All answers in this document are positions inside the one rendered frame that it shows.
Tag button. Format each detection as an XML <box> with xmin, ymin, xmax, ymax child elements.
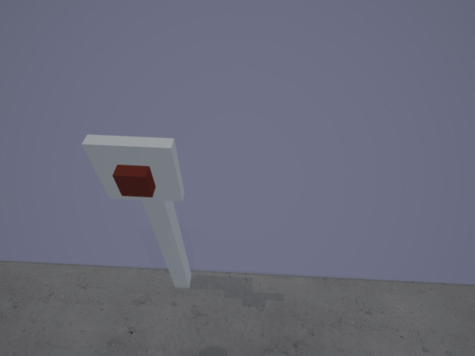
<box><xmin>113</xmin><ymin>165</ymin><xmax>156</xmax><ymax>197</ymax></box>

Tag panel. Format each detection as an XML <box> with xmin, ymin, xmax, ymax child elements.
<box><xmin>82</xmin><ymin>134</ymin><xmax>191</xmax><ymax>289</ymax></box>

